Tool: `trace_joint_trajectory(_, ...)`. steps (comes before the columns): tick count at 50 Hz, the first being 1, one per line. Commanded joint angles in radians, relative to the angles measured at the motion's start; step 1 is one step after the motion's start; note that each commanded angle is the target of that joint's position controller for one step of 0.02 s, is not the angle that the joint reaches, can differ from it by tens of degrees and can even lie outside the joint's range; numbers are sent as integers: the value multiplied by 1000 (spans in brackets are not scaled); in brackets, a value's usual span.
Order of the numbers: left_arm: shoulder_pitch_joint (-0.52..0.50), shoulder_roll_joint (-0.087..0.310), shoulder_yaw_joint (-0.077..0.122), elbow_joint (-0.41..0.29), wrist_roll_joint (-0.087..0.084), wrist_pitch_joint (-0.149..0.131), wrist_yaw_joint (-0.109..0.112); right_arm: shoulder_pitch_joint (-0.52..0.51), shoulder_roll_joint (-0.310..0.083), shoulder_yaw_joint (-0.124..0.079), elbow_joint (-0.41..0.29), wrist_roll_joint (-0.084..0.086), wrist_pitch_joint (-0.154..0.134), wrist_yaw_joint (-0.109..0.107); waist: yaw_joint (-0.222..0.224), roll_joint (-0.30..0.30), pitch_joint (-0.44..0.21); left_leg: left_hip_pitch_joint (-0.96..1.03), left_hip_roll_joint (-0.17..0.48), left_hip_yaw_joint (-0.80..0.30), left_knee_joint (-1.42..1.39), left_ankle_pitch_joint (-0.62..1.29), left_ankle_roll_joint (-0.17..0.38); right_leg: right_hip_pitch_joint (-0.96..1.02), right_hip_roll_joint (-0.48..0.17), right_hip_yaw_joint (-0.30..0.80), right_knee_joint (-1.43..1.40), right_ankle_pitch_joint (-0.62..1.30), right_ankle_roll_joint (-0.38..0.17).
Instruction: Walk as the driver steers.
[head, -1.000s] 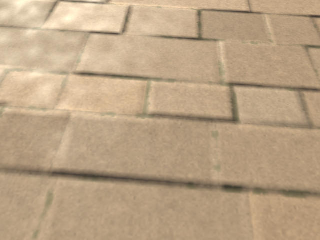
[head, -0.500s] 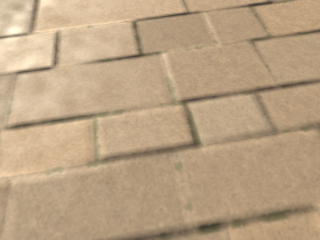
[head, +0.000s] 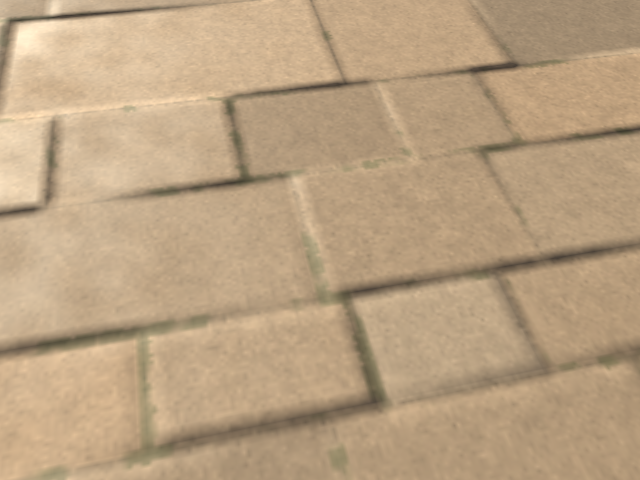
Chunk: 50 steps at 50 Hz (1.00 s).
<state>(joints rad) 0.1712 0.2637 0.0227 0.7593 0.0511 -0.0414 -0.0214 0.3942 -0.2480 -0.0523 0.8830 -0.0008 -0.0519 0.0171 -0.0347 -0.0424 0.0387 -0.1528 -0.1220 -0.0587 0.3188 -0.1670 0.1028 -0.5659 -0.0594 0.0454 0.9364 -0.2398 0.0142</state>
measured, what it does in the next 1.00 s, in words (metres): walks ahead, turning left: right foot, then left foot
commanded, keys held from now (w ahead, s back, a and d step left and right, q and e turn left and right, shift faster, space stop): w+q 0.72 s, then w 0.04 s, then w+e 0.24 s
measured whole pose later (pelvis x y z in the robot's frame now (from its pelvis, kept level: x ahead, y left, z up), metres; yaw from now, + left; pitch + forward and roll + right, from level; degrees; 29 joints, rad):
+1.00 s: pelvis +0.48 +0.11 +0.00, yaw +26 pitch +0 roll +0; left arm 0.30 0.25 0.04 0.85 0.02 -0.02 -0.03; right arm 0.28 -0.24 -0.04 0.84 -0.02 -0.06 0.01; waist 0.01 -0.03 0.05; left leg -0.14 -0.08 0.11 0.33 -0.20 0.11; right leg -0.55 -0.08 0.03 1.11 -0.26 -0.03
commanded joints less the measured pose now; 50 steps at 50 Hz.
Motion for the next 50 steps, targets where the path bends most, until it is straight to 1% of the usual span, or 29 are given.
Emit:
trace_joint_trajectory(1, -78, 61, 7, -84, -5, -4, -1, 17, -151, -39, -52, 4, -13, -6, 4, 109, 11, -17, 230, -245, -149, 175, 136, -41, 3, -34, -132, 117, 35)
trace_joint_trajectory(7, -233, 60, -3, -142, -24, -18, 0, 98, -166, -51, -42, -11, -3, -15, -51, 118, -9, 76, 237, -287, -40, 323, 106, 0, 50, -31, -312, 174, 31)
trace_joint_trajectory(9, -202, 78, 1, -142, -27, -27, 4, 69, -178, -56, -56, -16, 0, -22, -22, 128, -19, 68, 247, -321, 10, 345, 81, 93, 63, -15, -377, 124, 12)
trace_joint_trajectory(11, -59, 107, 15, -100, -28, -39, 17, 14, -195, -61, -75, -14, -1, -22, 52, 117, -64, 8, 216, -329, 127, 393, 44, 322, 96, -25, -471, 84, -18)
trace_joint_trajectory(12, 51, 151, 31, -74, -16, -53, 31, 9, -177, -57, -79, -4, -9, -14, 104, 55, -134, -56, 154, -281, 297, 355, 18, 506, 32, 30, -517, 75, -52)
trace_joint_trajectory(13, 216, 231, 51, -69, 7, -56, 50, 8, -104, -37, -115, 6, -19, -11, 164, -73, -288, -168, 96, -174, 569, 95, -6, 723, -220, 269, -550, -141, -107)
trace_joint_trajectory(14, 191, 298, 68, -69, 8, -36, 51, 110, -66, -29, -143, 25, -12, -13, 92, -275, -320, -440, -30, -60, 759, -417, -24, 835, -397, 683, -677, -254, -205)
trace_joint_trajectory(15, 142, 210, 60, -71, -5, -23, 46, 99, -139, -38, -104, -10, 9, -21, 66, -116, -199, -519, 74, -52, 863, -353, -19, 722, -376, 673, -671, -344, -216)
trace_joint_trajectory(16, 91, 122, 39, -82, -14, -24, 41, 30, -141, -40, -102, -21, 14, -10, 64, -11, -96, -508, 104, -50, 862, -256, -23, 609, -316, 518, -685, -278, -195)
trace_joint_trajectory(17, 65, 90, 29, -76, -14, -28, 36, -7, -117, -36, -109, -22, 17, -1, 52, 1, -44, -484, 131, -40, 834, -201, -34, 529, -266, 377, -711, -118, -176)
trace_joint_trajectory(18, 68, 81, 26, -67, -14, -35, 37, -28, -111, -37, -112, -31, 25, 8, 44, -36, -27, -466, 152, -28, 812, -180, -44, 490, -229, 277, -725, -11, -159)
trace_joint_trajectory(20, 94, 82, 28, -43, -24, -52, 34, -37, -101, -35, -119, -38, 45, 24, 31, -74, -31, -448, 159, -9, 813, -143, -58, 466, -192, 160, -737, 166, -149)
trace_joint_trajectory(23, 131, 95, 37, -18, -35, -68, 28, -119, -89, -29, -155, -37, 56, 40, 29, -53, -32, -520, 174, -2, 805, -68, -72, 493, -200, 64, -762, 291, -165)
trace_joint_trajectory(28, 174, 97, 42, 20, -32, -63, 25, -283, -65, -10, -213, -33, 53, 58, 53, -41, 14, -554, 183, 47, 602, 98, -84, 504, -168, -97, -782, 367, -156)
trace_joint_trajectory(33, 239, 134, 53, 61, -32, -52, 33, -427, -58, 7, -270, -37, 47, 72, 89, -39, 49, -472, 169, 141, 370, 96, -34, 574, -196, -186, -753, 447, -133)
trace_joint_trajectory(34, 251, 141, 55, 70, -31, -45, 36, -435, -63, 6, -276, -40, 48, 70, 89, -39, 48, -455, 155, 159, 342, 58, -17, 603, -202, -203, -723, 515, -127)
trace_joint_trajectory(36, 260, 168, 59, 84, -29, -32, 43, -403, -77, 0, -274, -46, 48, 60, 65, -58, 11, -360, 95, 202, 306, -49, 23, 648, -208, -247, -591, 822, -113)
trace_joint_trajectory(37, 273, 181, 60, 93, -28, -24, 45, -339, -88, -7, -257, -51, 45, 52, 37, -64, -34, -268, 56, 206, 283, -95, 49, 654, -210, -258, -471, 949, -112)
trace_joint_trajectory(38, 274, 186, 58, 96, -32, -16, 46, -204, -106, -20, -215, -58, 35, 42, -24, -46, -111, -88, 23, 193, 217, -75, 78, 600, -203, -274, -289, 934, -103)
trace_joint_trajectory(39, 274, 159, 46, 81, -33, -15, 43, -30, -152, -40, -159, -70, 26, 26, -97, 21, -212, 192, 105, 62, 166, -87, 119, 409, -177, -279, -44, 687, -84)
trace_joint_trajectory(40, 326, 17, 10, 22, -43, -20, 19, -9, -246, -57, -157, -63, 23, 8, -43, 272, -326, 526, 454, -435, 119, -118, 222, -11, -31, -274, 297, -226, -32)
trace_joint_trajectory(41, 257, 122, 37, 15, -39, -16, 24, 48, -265, -65, -173, -29, 34, -5, -102, 170, -400, 508, 547, -664, 2, -17, 272, -90, 46, -95, 463, -292, -30)
trace_joint_trajectory(42, 167, 130, 42, -2, -50, -18, 24, -17, -232, -58, -150, -21, 34, -16, -78, 93, -245, 402, 501, -450, 5, 108, 236, -147, -8, -37, 459, -177, -44)
trace_joint_trajectory(43, 156, 98, 29, 4, -57, -28, 21, -62, -174, -40, -138, -21, 24, -19, -41, 74, -132, 239, 456, -316, -19, 222, 201, -107, -30, -28, 379, -121, -52)
trace_joint_trajectory(44, 177, 88, 30, 28, -51, -23, 17, -104, -134, -27, -130, -24, 12, -19, 4, 51, -79, 139, 403, -216, -50, 265, 148, -44, -53, -16, 298, -96, -55)
trace_joint_trajectory(45, 221, 84, 31, 51, -35, -5, 12, -134, -105, -16, -124, -20, 1, -19, 41, 74, -57, 60, 368, -143, -81, 287, 119, 24, -56, -8, 254, -85, -50)
trace_joint_trajectory(46, 255, 77, 32, 74, -27, 12, 7, -141, -88, -9, -118, -20, -11, -16, 55, 87, -53, 19, 353, -96, -107, 295, 102, 69, -48, -2, 232, -72, -48)
trace_joint_trajectory(48, 251, 62, 38, 83, -29, 26, -6, -119, -97, -11, -95, -18, -32, -14, 66, 86, -35, 12, 337, -38, -147, 314, 87, 49, -32, 3, 205, -25, -48)
trace_joint_trajectory(50, 187, 49, 40, 73, -31, 32, -13, -96, -104, -14, -75, -18, -42, -14, 55, 92, 2, 27, 326, 17, -184, 285, 64, -27, -32, 10, 162, 57, -46)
